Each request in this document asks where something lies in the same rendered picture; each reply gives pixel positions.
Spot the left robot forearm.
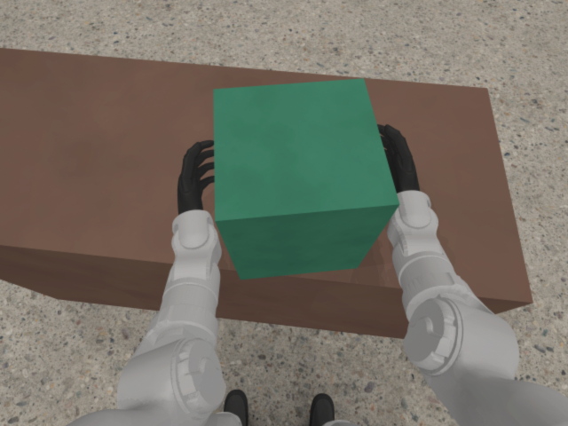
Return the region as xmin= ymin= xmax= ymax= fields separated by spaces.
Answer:
xmin=117 ymin=209 xmax=222 ymax=409

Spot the right robot forearm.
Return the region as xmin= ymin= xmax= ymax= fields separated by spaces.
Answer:
xmin=387 ymin=190 xmax=519 ymax=366

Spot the left robot hand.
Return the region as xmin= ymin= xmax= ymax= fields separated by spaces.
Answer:
xmin=177 ymin=140 xmax=215 ymax=215

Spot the robot foot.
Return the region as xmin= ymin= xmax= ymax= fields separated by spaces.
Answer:
xmin=224 ymin=390 xmax=249 ymax=426
xmin=309 ymin=393 xmax=335 ymax=426

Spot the left robot upper arm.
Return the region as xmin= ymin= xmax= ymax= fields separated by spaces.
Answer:
xmin=66 ymin=337 xmax=226 ymax=426

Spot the right robot hand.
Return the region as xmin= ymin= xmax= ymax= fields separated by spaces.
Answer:
xmin=377 ymin=124 xmax=420 ymax=193

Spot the pedestal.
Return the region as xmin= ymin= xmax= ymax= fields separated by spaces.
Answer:
xmin=0 ymin=48 xmax=533 ymax=339

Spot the carton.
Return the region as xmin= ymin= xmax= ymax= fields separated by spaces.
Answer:
xmin=213 ymin=78 xmax=399 ymax=280

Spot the right robot foot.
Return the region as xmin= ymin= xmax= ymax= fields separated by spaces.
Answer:
xmin=309 ymin=393 xmax=335 ymax=426

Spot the left robot foot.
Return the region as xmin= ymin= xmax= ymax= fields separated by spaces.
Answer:
xmin=224 ymin=390 xmax=249 ymax=426

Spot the right robot upper arm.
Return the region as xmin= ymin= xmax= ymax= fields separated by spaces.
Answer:
xmin=403 ymin=297 xmax=568 ymax=426

